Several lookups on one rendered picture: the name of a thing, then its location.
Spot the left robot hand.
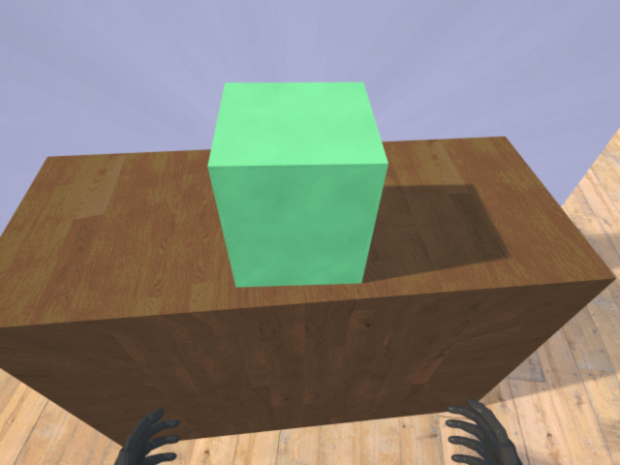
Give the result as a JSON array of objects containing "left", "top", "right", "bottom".
[{"left": 113, "top": 408, "right": 180, "bottom": 465}]

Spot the carton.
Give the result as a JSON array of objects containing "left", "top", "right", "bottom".
[{"left": 207, "top": 82, "right": 388, "bottom": 288}]

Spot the pedestal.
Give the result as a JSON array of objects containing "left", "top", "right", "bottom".
[{"left": 0, "top": 137, "right": 616, "bottom": 447}]

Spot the right robot hand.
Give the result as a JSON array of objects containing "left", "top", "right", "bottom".
[{"left": 446, "top": 398, "right": 523, "bottom": 465}]

